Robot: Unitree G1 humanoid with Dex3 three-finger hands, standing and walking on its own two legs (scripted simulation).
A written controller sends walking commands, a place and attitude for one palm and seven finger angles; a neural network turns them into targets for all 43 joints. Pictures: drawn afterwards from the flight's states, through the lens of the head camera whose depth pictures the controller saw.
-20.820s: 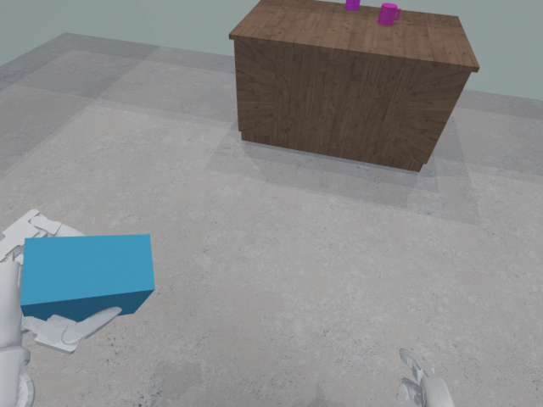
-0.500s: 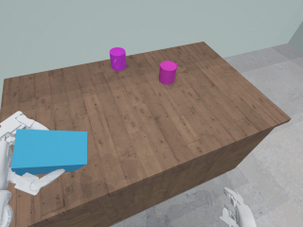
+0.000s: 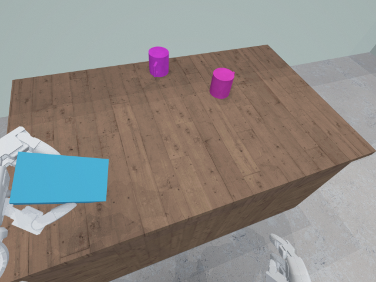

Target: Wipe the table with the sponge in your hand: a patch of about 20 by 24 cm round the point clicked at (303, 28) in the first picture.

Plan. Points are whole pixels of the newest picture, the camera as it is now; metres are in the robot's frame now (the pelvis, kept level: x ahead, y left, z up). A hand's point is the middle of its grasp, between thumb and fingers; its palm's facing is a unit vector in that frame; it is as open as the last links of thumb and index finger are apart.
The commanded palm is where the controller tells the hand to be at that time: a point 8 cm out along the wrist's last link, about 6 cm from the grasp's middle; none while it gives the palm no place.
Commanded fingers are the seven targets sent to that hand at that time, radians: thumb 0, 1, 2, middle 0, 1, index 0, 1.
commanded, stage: come to a stop and stand still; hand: left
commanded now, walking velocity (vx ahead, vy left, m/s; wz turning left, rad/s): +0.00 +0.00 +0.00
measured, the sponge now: (71, 182) +0.24 +0.22 +0.13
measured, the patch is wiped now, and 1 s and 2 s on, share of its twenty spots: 0.00 0.00 0.00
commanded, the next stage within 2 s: look again from close up in 0.28 s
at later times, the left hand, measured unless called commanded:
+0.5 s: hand (41, 179) +0.22 +0.25 +0.16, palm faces +0.35 -0.85 -0.39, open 10.2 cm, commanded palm +0.16 +0.28 +0.18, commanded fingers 0.00 0.10 1.30 -1.20 -1.60 -1.20 -1.60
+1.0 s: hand (31, 161) +0.24 +0.26 +0.18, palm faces +0.40 -0.78 -0.47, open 10.2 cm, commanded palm +0.15 +0.26 +0.18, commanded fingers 0.00 0.10 1.30 -1.20 -1.60 -1.20 -1.60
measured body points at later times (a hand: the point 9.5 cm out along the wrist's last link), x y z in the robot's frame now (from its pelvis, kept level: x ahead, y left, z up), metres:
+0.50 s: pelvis +0.00 +0.00 +0.00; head +0.03 +0.03 +0.45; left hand +0.20 +0.29 +0.18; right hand +0.18 -0.22 -0.06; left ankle +0.02 +0.05 -0.74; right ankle +0.00 -0.13 -0.74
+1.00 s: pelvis -0.01 -0.02 +0.00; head +0.02 +0.01 +0.45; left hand +0.21 +0.30 +0.20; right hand +0.17 -0.24 -0.07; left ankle +0.02 +0.05 -0.74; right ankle +0.00 -0.13 -0.74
